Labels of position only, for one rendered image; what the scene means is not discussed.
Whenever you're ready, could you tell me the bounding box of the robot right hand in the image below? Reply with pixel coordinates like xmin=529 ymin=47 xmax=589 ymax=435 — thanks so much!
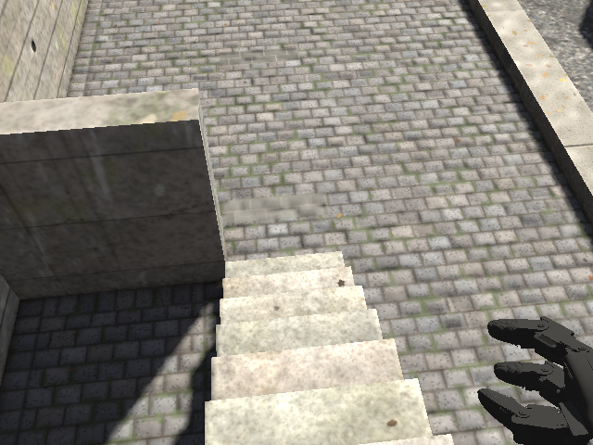
xmin=477 ymin=316 xmax=593 ymax=445

